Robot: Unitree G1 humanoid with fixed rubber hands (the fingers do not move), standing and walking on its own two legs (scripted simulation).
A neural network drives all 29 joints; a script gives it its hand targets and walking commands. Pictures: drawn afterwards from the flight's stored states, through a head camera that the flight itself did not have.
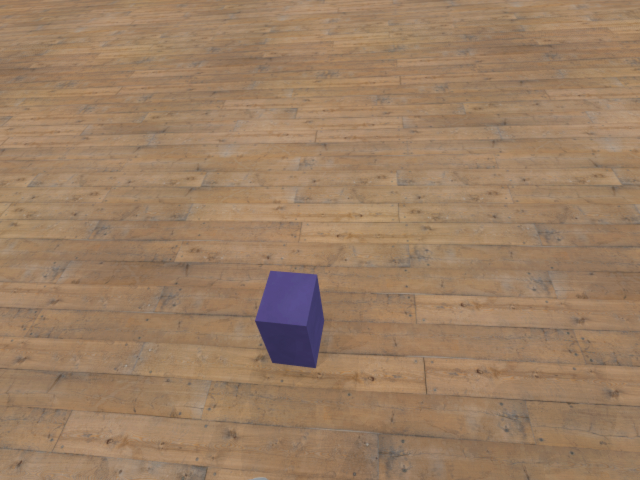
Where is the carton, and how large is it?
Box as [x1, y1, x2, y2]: [255, 271, 323, 367]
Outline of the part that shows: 270,271 255,321 272,362 315,367 323,324 323,316 316,274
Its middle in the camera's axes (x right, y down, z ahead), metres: -0.09 +0.26 +1.27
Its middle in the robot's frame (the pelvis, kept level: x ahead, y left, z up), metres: +0.72 +0.18 -0.64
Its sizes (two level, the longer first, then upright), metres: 0.182 0.152 0.284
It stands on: the floor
